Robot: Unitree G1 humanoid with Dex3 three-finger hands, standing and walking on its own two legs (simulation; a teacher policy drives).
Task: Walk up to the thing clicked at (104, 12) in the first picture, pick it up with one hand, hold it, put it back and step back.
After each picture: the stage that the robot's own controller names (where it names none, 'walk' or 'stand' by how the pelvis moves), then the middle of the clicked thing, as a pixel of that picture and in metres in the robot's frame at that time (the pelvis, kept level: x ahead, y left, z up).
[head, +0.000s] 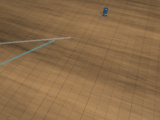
stand; (105, 12) +2.05 -0.30 -0.72
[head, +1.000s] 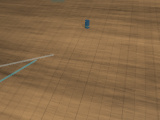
walk; (87, 24) +1.93 +0.08 -0.69
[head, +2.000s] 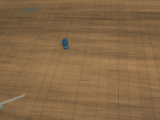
walk; (65, 44) +1.33 +0.33 -0.71
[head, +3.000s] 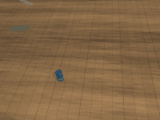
walk; (59, 75) +0.91 +0.31 -0.72
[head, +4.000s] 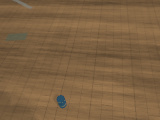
walk; (61, 101) +0.59 +0.25 -0.71
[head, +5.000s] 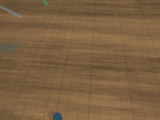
stand; (58, 119) +0.49 +0.22 -0.71
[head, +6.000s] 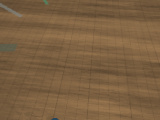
stand; out of the picture +0.44 +0.22 -0.73
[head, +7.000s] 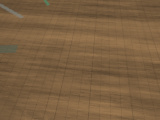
stand; out of the picture +0.42 +0.22 -0.73
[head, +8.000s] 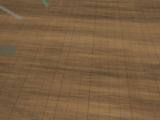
stand; out of the picture +0.42 +0.22 -0.73
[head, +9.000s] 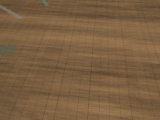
stand; out of the picture +0.42 +0.22 -0.73
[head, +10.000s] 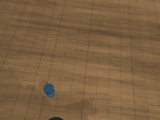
go down; (49, 90) +0.46 +0.22 -0.58
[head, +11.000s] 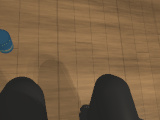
go down; (3, 42) +0.48 +0.30 -0.29
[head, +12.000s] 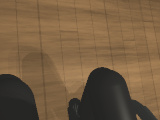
close in; out of the picture +0.47 +0.32 -0.26
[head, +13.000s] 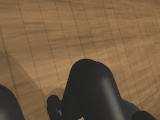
close; out of the picture +0.45 +0.35 -0.23
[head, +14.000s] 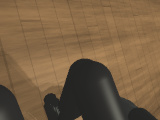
lift; out of the picture +0.44 +0.34 -0.23
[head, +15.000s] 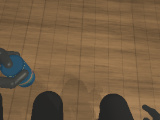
lift; (19, 72) +0.35 +0.23 -0.05
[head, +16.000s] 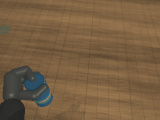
hold; (39, 90) +0.32 +0.17 -0.02
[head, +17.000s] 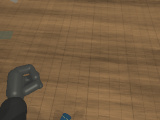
hold; out of the picture +0.37 +0.14 -0.62
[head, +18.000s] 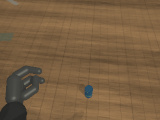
hold; (88, 91) +0.64 -0.05 -0.68
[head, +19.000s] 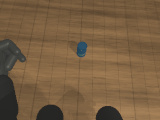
crouch; (81, 49) +0.68 -0.03 -0.51
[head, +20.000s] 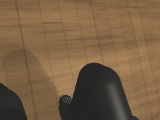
lower; out of the picture +0.72 +0.12 -0.24
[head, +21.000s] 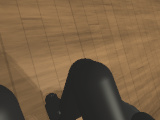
lower; out of the picture +0.72 +0.17 -0.23
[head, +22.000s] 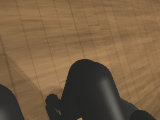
lower; out of the picture +0.72 +0.17 -0.23
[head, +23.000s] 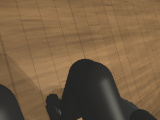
lower; out of the picture +0.72 +0.17 -0.23
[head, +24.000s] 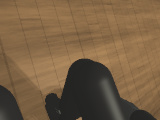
lower; out of the picture +0.72 +0.17 -0.23
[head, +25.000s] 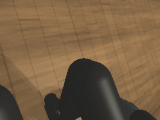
open; out of the picture +0.72 +0.17 -0.22
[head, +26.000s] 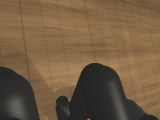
stand; out of the picture +0.74 +0.14 -0.24
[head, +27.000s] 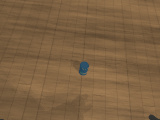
stand; (83, 68) +0.67 -0.05 -0.58
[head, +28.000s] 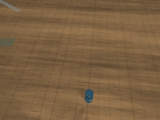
stand; (89, 96) +0.64 -0.05 -0.67
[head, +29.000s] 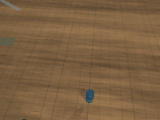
stand; (89, 96) +0.64 -0.06 -0.67
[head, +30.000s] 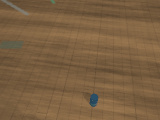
stand; (93, 100) +0.65 -0.08 -0.72
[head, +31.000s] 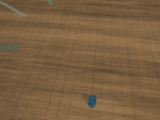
stand; (92, 101) +0.64 -0.06 -0.73
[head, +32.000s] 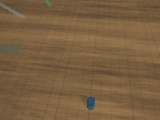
stand; (90, 103) +0.62 -0.05 -0.73
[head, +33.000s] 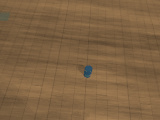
walk; (87, 71) +0.73 -0.09 -0.71
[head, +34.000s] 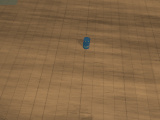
walk; (86, 43) +1.07 +0.00 -0.70
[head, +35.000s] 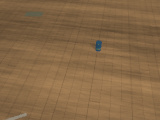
walk; (98, 46) +1.32 -0.11 -0.71
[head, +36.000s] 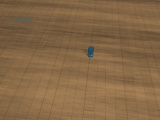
stand; (90, 52) +1.25 -0.08 -0.72
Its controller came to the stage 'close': yes
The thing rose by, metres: 0.69
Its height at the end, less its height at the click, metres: +0.00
